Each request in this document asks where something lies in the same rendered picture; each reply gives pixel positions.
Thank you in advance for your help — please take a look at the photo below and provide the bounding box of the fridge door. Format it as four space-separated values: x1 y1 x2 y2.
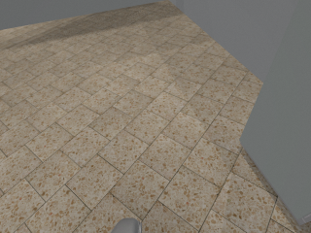
239 0 311 219

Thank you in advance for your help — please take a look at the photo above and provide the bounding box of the robot left thigh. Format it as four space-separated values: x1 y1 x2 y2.
111 217 142 233

